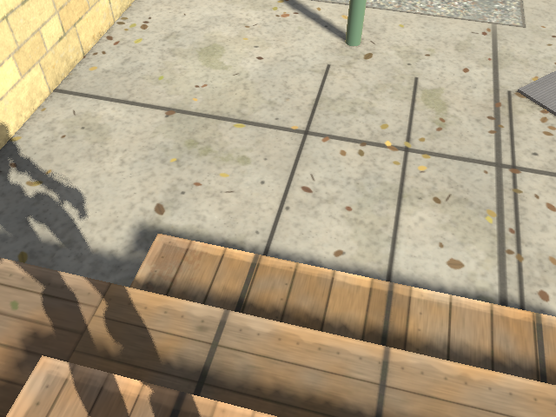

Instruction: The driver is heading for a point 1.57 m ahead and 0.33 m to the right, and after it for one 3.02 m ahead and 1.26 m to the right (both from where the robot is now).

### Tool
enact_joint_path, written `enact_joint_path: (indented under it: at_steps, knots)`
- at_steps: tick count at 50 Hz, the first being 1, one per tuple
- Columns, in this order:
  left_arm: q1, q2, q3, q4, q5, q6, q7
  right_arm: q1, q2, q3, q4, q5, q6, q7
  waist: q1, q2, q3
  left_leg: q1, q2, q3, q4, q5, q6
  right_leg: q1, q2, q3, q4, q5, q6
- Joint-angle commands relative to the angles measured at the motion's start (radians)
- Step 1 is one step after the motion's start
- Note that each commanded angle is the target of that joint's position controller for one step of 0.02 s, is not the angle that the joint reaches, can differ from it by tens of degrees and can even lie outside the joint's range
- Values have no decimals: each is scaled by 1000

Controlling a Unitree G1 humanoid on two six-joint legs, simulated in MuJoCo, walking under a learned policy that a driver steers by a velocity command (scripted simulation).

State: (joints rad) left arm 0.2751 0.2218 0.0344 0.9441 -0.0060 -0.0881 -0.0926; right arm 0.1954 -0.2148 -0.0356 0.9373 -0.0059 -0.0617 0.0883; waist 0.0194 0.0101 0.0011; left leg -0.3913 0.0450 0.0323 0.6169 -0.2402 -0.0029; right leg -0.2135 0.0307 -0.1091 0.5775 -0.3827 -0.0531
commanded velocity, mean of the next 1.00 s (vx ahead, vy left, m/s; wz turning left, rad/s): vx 0.02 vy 0.00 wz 0.01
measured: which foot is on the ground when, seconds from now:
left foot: down 0.00-1.00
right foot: down 0.00-1.00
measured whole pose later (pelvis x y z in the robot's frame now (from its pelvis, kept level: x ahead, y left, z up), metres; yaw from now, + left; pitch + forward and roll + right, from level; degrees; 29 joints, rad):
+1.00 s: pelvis +0.02 +0.01 +0.00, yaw -1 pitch -1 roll +0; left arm 0.37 0.13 0.06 1.12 0.02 -0.07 -0.08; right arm 0.22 -0.16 -0.06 1.15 -0.02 -0.05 0.07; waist 0.00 -0.01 0.04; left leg -0.30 0.01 0.07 0.58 -0.27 0.02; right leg -0.14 -0.01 -0.07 0.56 -0.41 -0.03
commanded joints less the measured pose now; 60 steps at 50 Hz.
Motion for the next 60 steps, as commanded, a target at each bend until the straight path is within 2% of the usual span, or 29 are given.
enact_joint_path:
  at_steps: [1, 3, 7, 17, 36, 45, 60]
  knots:
    - [83, 78, 31, -2, 1, -3, 5, 16, -91, -25, -30, -3, -6, 2, 2, 9, -27, 140, 28, -39, -86, 237, 60, -28, -63, 63, -124, 346, -14]
    - [56, 86, 39, -1, 0, -4, 4, 2, -91, -26, -24, -1, 1, 0, -2, 4, -46, 157, 19, -23, -71, 279, 57, -1, -65, 63, -121, 421, -5]
    - [25, 103, 52, 6, 6, -2, 2, -16, -107, -32, -7, -1, 10, -1, -5, -2, -34, 164, 15, -12, -73, 277, 51, 9, -62, 65, -121, 426, 14]
    - [27, 83, 61, 52, 11, 8, 9, -39, -97, -38, 57, -6, 6, -9, -6, -4, -11, 177, 2, 7, -86, 228, 46, 7, -59, 59, -126, 364, 16]
    - [130, 15, 49, 143, 21, 15, 9, 16, -43, -32, 163, -13, 9, -13, -11, -18, 47, 182, -16, 20, -110, 147, 55, -32, -62, 59, -133, 253, 9]
    - [176, -12, 40, 169, 23, 16, 12, 46, -16, -28, 186, -14, 7, -12, -14, -19, 61, 177, -18, 21, -110, 133, 59, -54, -63, 59, -128, 226, 10]
    - [224, -38, 30, 193, 22, 16, 17, 83, -3, -22, 199, -13, 4, -10, -16, -21, 69, 166, -19, 20, -101, 124, 63, -80, -65, 56, -116, 207, 10]
Velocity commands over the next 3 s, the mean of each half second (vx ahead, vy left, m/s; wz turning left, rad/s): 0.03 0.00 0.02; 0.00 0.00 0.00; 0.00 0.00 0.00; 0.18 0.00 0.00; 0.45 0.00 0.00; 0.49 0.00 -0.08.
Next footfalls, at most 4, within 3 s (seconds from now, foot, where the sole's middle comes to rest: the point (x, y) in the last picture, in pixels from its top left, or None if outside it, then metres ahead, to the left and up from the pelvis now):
2.40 right None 0.40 -0.07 -0.91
2.94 left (230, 368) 0.76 0.19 -1.06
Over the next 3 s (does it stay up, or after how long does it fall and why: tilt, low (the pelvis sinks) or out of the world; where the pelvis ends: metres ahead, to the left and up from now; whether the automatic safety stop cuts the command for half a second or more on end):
stays up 0.62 0.09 -0.28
